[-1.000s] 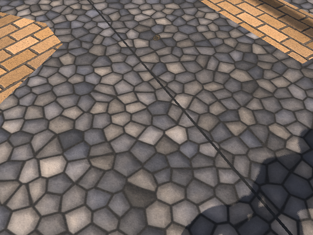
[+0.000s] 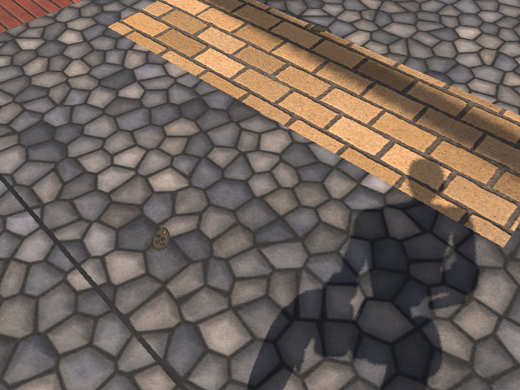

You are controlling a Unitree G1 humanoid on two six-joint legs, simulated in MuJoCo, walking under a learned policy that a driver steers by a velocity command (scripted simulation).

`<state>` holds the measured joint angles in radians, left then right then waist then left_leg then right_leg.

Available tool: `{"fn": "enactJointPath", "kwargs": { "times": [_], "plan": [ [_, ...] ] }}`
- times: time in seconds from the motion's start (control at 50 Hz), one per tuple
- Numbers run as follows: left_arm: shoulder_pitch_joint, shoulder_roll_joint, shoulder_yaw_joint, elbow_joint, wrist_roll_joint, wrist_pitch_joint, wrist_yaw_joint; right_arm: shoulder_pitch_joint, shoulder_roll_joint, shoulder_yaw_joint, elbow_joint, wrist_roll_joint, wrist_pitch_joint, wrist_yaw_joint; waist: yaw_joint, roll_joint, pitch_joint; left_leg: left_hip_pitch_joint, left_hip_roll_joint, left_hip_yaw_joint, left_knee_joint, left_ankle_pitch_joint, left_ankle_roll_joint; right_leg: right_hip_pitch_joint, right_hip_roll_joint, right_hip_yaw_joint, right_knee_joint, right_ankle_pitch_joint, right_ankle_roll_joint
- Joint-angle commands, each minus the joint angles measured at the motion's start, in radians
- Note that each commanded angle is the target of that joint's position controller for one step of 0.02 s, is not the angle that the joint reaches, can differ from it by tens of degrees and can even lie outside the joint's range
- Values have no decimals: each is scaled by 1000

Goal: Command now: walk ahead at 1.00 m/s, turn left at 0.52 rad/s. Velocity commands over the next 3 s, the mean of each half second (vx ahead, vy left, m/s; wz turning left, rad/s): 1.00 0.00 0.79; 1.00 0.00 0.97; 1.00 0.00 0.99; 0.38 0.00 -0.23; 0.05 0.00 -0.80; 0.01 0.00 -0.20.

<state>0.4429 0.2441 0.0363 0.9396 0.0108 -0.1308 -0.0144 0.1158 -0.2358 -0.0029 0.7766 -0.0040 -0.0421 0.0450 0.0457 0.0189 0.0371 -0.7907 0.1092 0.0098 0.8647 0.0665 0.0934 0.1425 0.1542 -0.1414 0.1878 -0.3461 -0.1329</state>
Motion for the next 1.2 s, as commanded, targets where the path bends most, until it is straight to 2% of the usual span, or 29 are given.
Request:
{"fn": "enactJointPath", "kwargs": {
  "times": [0.02,0.1,0.12,0.14,0.16,0.18,0.2,0.24,0.28,0.36,0.42,0.48,0.5,0.54,0.56,0.58,0.6,0.64,0.72,0.84,0.9,0.96,0.98,1.0,1.02,1.04,1.08,1.12,1.2],
  "plan": [
    [41,120,12,-33,-3,-20,22,-123,-43,-1,-62,1,-22,15,14,-58,57,217,-113,180,-204,157,41,-118,-230,-46,-88,1136,124],
    [-80,227,40,-76,22,31,77,237,-172,-51,48,-3,-7,4,-214,-167,-146,571,-243,190,-224,-19,81,-2,-318,-78,372,1584,154],
    [-174,247,51,-106,33,48,81,474,-219,-79,116,-3,0,-7,-337,-161,-212,775,-216,113,-238,-89,131,-113,-329,-60,678,1528,142],
    [-259,241,58,-117,29,56,67,603,-249,-108,151,6,8,-24,-415,-49,-196,911,-152,9,-328,-137,195,-294,-202,-77,1140,918,128],
    [-304,44,5,-187,52,26,41,522,-264,-112,169,7,23,-33,-259,220,-101,1038,-67,-193,-174,49,233,-752,-53,14,1486,-134,132],
    [-182,22,-18,-285,3,5,23,425,-309,-119,123,-20,25,-37,-138,254,-299,1229,108,-696,-414,-305,439,-1021,-65,221,1585,-180,147],
    [-224,80,-27,-281,22,-18,19,362,-235,-115,84,-26,23,-42,-148,32,-215,1123,144,-828,-620,-563,398,-1057,-130,269,1457,-71,115],
    [-275,111,-23,-279,46,-13,14,296,-168,-97,91,-19,10,-45,-51,-155,-4,770,68,-664,-676,-476,302,-956,-205,247,1254,3,129],
    [-272,103,-35,-291,71,36,8,273,-162,-85,81,-5,-21,-51,3,-146,58,538,-18,-529,-699,-371,274,-846,-254,226,1110,-3,171],
    [-484,78,-60,-393,45,55,-11,295,-198,-99,64,4,-51,-40,-60,-42,101,356,-138,-371,-741,-84,214,-676,-258,134,672,264,203],
    [-556,67,-66,-423,23,52,-9,370,-222,-117,72,17,-46,-28,-143,14,35,519,-135,-374,-691,157,155,-618,-195,111,470,451,178],
    [-541,102,-53,-435,21,43,5,358,-240,-127,60,12,-41,-38,-132,41,-21,664,-116,-395,-560,354,106,-511,-149,133,315,415,151],
    [-466,143,-35,-414,20,39,15,347,-262,-132,54,8,-43,-41,-96,41,-88,694,-115,-400,-449,481,81,-397,-123,140,307,361,139],
    [-85,245,16,-323,17,29,46,230,-299,-139,20,-4,-56,-34,127,42,-285,556,-153,-377,-16,412,45,21,-198,201,355,199,110],
    [132,309,42,-283,47,29,65,204,-149,-100,-19,-12,-66,-37,176,-130,-419,382,-207,-289,329,-228,55,253,-447,431,363,-119,90],
    [9,385,61,-294,67,35,51,346,-76,-65,-93,50,-58,-37,18,-490,-547,112,-263,-178,571,-581,23,370,-688,1042,132,-315,-30],
    [-107,256,53,-326,59,46,41,268,-166,-69,-49,14,-35,-52,31,-266,-380,2,-156,-144,608,-459,35,229,-617,983,91,-477,-30],
    [-153,133,24,-292,54,50,34,139,-179,-76,-57,-17,-14,-29,29,-46,-144,11,-88,-99,524,-350,18,-29,-521,627,92,-153,-4],
    [-60,81,12,-168,15,18,16,25,-78,-45,-153,-32,36,15,-33,-103,-22,-31,-5,-86,480,-351,11,-186,-463,298,28,193,52],
    [-107,143,24,-135,14,-6,12,-132,-95,-21,-243,-26,46,51,-75,-59,77,102,-40,67,96,-56,32,-289,-350,-93,-88,539,106],
    [-27,212,37,-120,12,5,22,-169,-108,-21,-242,-31,36,53,-76,-75,71,238,-131,189,-69,-80,86,-166,-366,-157,23,1109,125],
    [-69,307,63,-153,20,56,41,188,-196,-66,-139,-25,25,25,-268,-139,-137,648,-226,160,-97,-224,145,-165,-431,-126,526,1426,109],
    [-102,300,64,-177,25,67,36,382,-244,-100,-67,-23,23,2,-338,-92,-217,929,-234,84,-176,-263,176,-339,-410,-111,847,1200,111],
    [-123,206,51,-196,32,70,20,321,-312,-136,-59,13,39,-26,-259,142,-157,1046,-120,-139,-258,-326,202,-626,-200,-106,1254,111,142],
    [-58,165,29,-336,14,50,16,249,-433,-149,-125,-33,55,-23,-140,244,-335,1321,126,-709,-396,-285,427,-994,-121,71,1556,-172,192],
    [-179,200,21,-363,17,20,14,308,-390,-149,-142,-34,63,-44,-205,27,-355,1274,154,-841,-560,-455,416,-1069,-165,214,1509,-81,182],
    [-221,179,8,-358,25,11,17,255,-293,-126,-82,-18,33,-56,-92,-99,-73,899,88,-695,-626,-375,331,-989,-254,225,1253,-42,174],
    [-172,172,2,-336,60,57,21,193,-243,-103,-87,-14,-1,-62,-6,-115,-7,633,8,-547,-630,-232,303,-832,-286,228,1132,-87,198],
    [-347,112,-22,-417,46,88,4,172,-235,-98,-86,-9,-36,-46,-12,-60,66,342,-108,-412,-703,-231,260,-673,-298,177,764,95,225]
  ]
}}
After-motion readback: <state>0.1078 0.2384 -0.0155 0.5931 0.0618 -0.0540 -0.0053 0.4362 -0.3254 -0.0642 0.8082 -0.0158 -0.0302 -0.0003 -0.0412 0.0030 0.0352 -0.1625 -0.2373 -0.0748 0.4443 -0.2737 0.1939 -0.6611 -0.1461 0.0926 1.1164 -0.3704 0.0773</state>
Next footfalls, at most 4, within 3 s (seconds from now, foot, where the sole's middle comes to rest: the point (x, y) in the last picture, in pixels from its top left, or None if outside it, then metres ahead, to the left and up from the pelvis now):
0.14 left None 0.34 0.07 -0.76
0.54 right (278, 278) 0.80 0.02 -0.76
1.00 left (145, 220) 0.99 0.44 -0.76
1.38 right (93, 140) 1.35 0.70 -0.76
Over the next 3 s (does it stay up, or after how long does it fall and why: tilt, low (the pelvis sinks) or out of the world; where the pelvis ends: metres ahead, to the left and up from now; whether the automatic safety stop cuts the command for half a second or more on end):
stays up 1.28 1.00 0.01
